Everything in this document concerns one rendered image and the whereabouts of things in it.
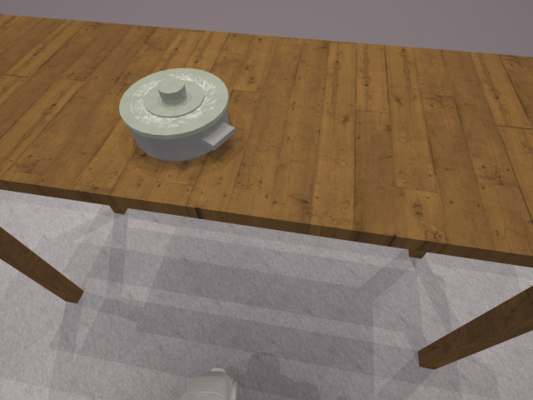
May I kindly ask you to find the pot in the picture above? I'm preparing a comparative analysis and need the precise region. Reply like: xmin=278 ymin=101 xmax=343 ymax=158
xmin=131 ymin=110 xmax=236 ymax=162

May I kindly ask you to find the lid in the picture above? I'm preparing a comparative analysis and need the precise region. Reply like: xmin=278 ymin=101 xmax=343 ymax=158
xmin=119 ymin=68 xmax=229 ymax=139

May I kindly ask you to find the robot left thigh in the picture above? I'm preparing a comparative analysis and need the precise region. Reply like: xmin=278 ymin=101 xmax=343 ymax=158
xmin=181 ymin=371 xmax=237 ymax=400

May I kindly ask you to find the knob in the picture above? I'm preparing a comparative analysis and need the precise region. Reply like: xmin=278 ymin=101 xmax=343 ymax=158
xmin=157 ymin=77 xmax=186 ymax=101

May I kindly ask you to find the table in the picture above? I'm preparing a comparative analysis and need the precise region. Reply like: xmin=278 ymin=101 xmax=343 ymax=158
xmin=0 ymin=14 xmax=533 ymax=369

